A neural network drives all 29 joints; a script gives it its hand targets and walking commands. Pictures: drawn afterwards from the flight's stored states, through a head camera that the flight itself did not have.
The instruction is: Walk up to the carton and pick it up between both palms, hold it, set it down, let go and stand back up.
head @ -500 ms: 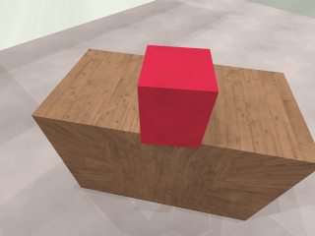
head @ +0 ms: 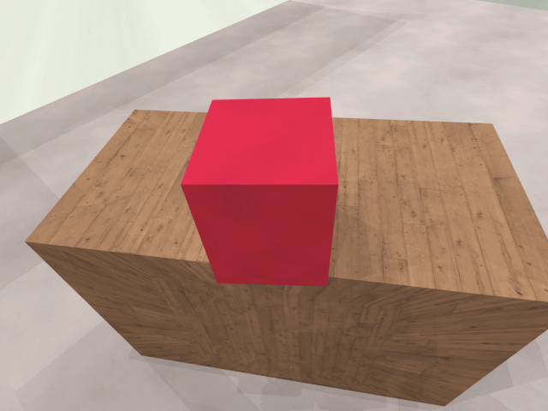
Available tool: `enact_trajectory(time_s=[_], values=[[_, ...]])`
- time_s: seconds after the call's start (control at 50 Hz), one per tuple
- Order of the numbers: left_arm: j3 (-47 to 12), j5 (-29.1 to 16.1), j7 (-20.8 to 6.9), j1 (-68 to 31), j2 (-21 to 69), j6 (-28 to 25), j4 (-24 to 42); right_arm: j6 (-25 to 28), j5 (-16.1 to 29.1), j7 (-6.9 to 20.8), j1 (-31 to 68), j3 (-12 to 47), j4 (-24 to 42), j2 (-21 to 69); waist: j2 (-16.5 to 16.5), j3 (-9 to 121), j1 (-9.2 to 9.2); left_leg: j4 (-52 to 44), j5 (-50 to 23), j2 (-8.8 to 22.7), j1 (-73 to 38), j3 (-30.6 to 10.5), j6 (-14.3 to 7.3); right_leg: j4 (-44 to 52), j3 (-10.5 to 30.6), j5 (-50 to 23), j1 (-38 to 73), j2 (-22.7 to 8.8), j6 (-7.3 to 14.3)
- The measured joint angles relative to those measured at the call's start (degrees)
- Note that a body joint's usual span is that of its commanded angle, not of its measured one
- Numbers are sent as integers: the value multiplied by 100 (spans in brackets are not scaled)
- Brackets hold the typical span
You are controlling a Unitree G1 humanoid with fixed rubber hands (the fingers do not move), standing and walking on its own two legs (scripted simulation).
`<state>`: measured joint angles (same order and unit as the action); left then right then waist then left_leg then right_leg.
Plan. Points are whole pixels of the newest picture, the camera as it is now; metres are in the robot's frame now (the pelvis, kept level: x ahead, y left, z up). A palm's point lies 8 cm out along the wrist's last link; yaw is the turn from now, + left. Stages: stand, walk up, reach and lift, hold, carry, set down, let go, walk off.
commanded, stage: walk up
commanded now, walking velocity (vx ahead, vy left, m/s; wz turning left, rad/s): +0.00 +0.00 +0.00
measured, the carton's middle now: (270, 194) +0.46 +0.00 +0.06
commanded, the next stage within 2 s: none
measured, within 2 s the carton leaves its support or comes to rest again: neither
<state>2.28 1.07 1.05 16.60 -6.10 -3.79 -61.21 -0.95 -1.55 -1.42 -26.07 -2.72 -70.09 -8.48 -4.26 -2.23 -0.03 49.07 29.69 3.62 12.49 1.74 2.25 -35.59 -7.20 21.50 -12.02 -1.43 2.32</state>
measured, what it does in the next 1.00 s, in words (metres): walks ahead: left foot, then right foot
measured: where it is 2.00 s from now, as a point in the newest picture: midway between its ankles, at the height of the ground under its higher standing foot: outside the picture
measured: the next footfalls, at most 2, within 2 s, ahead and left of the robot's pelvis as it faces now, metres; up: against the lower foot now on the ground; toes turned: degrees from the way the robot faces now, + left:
left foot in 0.28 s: +0.16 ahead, +0.08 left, +0.00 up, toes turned +5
right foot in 0.54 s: +0.13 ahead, -0.14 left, +0.00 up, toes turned -3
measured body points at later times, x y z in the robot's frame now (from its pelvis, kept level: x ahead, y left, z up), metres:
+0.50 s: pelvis +0.11 -0.01 +0.01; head +0.13 +0.01 +0.46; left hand +0.11 +0.19 -0.16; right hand +0.15 -0.23 -0.14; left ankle +0.12 +0.08 -0.73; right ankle +0.05 -0.13 -0.71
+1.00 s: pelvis +0.14 -0.06 +0.02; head +0.16 -0.06 +0.46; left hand +0.11 +0.14 -0.15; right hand +0.11 -0.26 -0.15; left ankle +0.12 +0.08 -0.73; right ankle +0.09 -0.14 -0.73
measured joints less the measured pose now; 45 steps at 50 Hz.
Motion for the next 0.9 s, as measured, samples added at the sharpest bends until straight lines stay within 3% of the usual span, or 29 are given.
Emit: enact_trajectory(time_s=[0.04,0.12,0.28,0.3,0.32,0.36,0.46,0.52,0.56,0.6,0.72,0.9], values=[[21,9,2,294,23,58,-46,-52,-56,60,148,-36,92,-108,148,76,-162,867,-140,-125,338,244,-18,261,176,30,233,-100,9],[-126,-113,168,546,116,103,-266,117,74,79,793,-8,544,-176,188,-115,57,856,-685,-91,923,118,-173,1073,61,-295,751,-32,33],[-349,37,172,402,280,111,-320,173,187,-95,1657,112,868,-21,186,-521,-46,-1309,-1526,-254,863,196,-416,961,-178,123,907,417,80],[-335,7,163,366,214,126,-340,202,178,-106,1706,129,813,46,362,-543,-84,-1501,-1564,-329,716,269,-603,751,-148,287,886,352,66],[-315,-41,152,317,124,143,-366,244,145,-101,1747,156,770,143,625,-560,-133,-1569,-1550,-430,606,376,-647,469,-76,410,818,208,55],[-289,-154,156,301,41,207,-363,320,101,-86,1707,235,800,239,874,-432,-171,-1597,-1460,-452,495,500,-616,-168,97,660,553,132,56],[-242,-104,78,47,11,390,-396,303,17,-271,1519,252,729,216,706,-131,-15,-1861,-1396,-366,102,489,-582,-460,489,1128,272,113,8],[-198,-41,102,-140,-129,425,-360,272,68,-293,1418,274,646,181,659,-122,-7,-1985,-1405,-413,-103,543,-546,-72,653,715,196,-43,-116],[-194,-32,144,-230,-182,422,-355,221,109,-237,1338,276,569,173,647,-151,-13,-1940,-1352,-465,-188,558,-507,376,675,-194,290,-137,-237],[-216,-10,161,-261,-113,433,-403,151,139,-162,1235,254,461,125,439,-131,13,-1905,-1293,-396,-276,453,-458,498,568,-318,474,-72,-313],[-300,-19,156,-51,46,396,-491,81,107,-72,1053,254,376,171,262,-69,122,-2318,-1452,-325,-468,391,-332,888,502,-293,674,28,-217],[-319,-85,139,86,94,221,-582,148,141,-53,945,271,193,211,393,-212,78,-2579,-1559,-159,-545,283,-146,1276,399,-434,826,220,-27]])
